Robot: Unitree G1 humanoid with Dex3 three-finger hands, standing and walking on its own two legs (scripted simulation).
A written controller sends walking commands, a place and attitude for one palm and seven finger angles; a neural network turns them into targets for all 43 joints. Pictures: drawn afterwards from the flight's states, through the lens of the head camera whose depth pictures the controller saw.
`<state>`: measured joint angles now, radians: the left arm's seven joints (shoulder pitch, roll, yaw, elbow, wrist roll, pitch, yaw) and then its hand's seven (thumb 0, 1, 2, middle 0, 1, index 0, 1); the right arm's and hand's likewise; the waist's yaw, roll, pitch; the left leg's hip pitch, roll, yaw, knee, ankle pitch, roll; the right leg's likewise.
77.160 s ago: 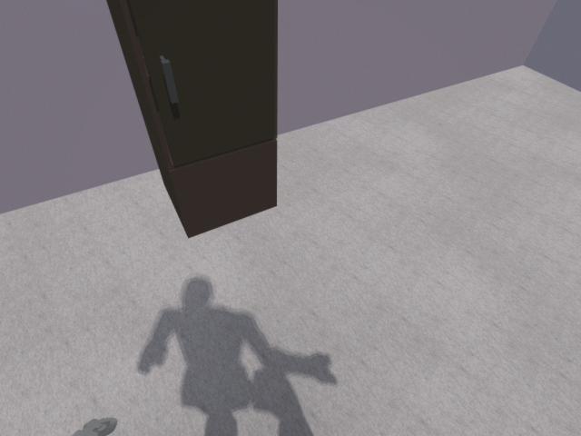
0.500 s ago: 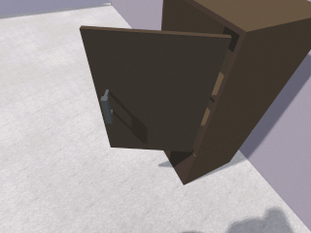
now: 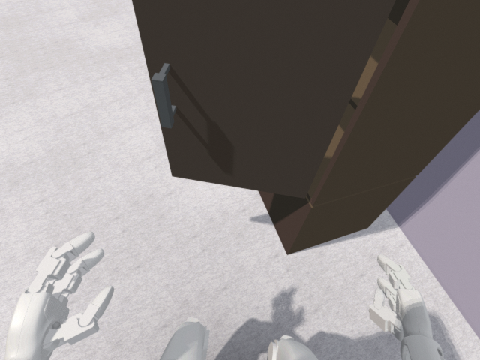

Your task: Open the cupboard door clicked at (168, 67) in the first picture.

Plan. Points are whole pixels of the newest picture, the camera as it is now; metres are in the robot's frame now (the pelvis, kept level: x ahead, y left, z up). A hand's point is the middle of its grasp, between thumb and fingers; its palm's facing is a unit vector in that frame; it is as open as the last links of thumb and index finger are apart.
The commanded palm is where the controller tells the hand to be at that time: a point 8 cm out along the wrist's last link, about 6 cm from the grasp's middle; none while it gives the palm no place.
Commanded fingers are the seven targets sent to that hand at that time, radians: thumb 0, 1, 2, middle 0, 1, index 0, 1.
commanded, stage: raise the hand with hooked fingers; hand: left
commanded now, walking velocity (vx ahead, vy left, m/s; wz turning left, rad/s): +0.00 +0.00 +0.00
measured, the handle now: (166, 96) +0.57 +0.22 +0.07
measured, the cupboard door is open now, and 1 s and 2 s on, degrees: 61 61 61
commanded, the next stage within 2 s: move the hooked fingers beside the handle in 1.58 s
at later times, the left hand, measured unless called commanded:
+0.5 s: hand (77, 257) +0.24 +0.27 +0.05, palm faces -0.05 -1.00 -0.04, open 12.2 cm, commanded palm +0.22 +0.32 +0.07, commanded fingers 0.00 -0.31 0.38 -0.29 -1.08 -0.29 -1.08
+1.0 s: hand (40, 209) +0.28 +0.33 +0.09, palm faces -0.01 -1.00 -0.07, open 13.9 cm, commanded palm +0.26 +0.37 +0.09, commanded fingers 0.00 -0.50 0.30 -0.30 -1.20 -0.30 -1.20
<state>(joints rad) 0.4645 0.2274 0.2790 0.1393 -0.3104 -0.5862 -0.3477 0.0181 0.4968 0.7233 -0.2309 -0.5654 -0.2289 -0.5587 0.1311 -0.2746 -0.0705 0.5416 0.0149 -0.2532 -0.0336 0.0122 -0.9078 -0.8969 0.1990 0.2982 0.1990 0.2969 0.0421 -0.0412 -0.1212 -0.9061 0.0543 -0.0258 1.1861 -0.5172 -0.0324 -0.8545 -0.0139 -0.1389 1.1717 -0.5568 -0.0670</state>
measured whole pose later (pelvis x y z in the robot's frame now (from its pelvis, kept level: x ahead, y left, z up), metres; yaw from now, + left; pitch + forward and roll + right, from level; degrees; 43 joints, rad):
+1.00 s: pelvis +0.00 +0.06 +0.03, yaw -1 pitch +12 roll -4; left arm 0.03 0.40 0.39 0.30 -0.34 -0.32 -0.48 -0.01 -0.49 0.30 -0.30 -1.20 -0.30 -1.19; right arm 0.27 -0.25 0.06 0.54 0.03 -0.23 -0.06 0.01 -0.90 -0.90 0.21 0.30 0.21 0.30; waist 0.01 0.01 -0.09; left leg -0.80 0.02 0.02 1.04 -0.46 0.06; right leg -0.73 -0.04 -0.09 0.96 -0.44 0.02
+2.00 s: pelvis +0.00 +0.03 +0.02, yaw -1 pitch +14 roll -2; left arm -0.24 0.46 0.43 0.62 -0.33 -0.33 -0.57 -0.01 -0.50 0.30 -0.30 -1.20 -0.30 -1.20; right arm 0.29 -0.28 0.03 0.59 0.05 -0.19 -0.08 0.01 -0.90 -0.90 0.20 0.30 0.20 0.30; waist -0.04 0.02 -0.10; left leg -0.85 0.05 0.01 1.06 -0.46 0.01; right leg -0.79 -0.01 -0.10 1.01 -0.46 -0.02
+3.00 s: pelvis +0.00 +0.04 +0.01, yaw -4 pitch +21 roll -4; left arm -0.76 0.63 0.50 1.10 -0.17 -0.40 -0.48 -0.01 -0.50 0.30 -0.30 -1.20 -0.30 -1.20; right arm 0.37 -0.28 0.04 0.63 0.02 0.00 -0.04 0.01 -0.91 -0.90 0.20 0.30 0.20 0.30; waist -0.14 0.01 -0.10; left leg -1.02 0.06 0.03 1.13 -0.48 0.03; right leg -0.97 0.00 -0.08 1.06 -0.46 0.00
